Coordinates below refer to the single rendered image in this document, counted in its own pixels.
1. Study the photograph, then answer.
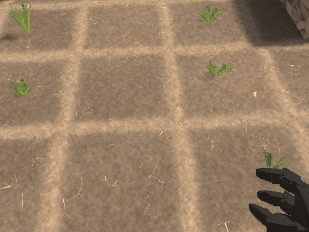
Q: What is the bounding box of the right robot hand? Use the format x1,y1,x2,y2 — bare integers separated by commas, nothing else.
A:
248,167,309,232

